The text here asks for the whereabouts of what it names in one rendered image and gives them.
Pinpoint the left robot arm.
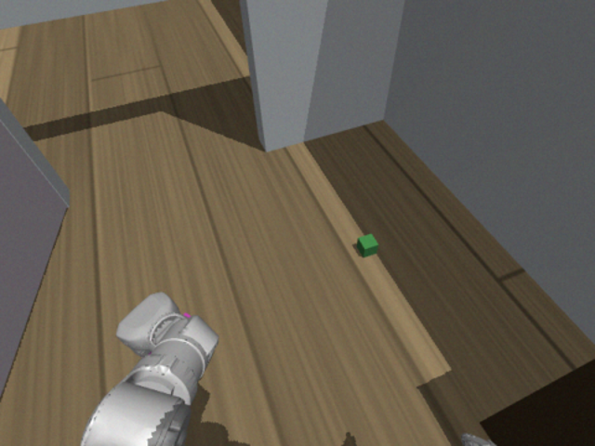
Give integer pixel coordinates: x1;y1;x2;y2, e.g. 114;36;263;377
80;312;218;446

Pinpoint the left robot hand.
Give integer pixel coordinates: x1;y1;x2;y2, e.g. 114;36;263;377
116;292;180;358

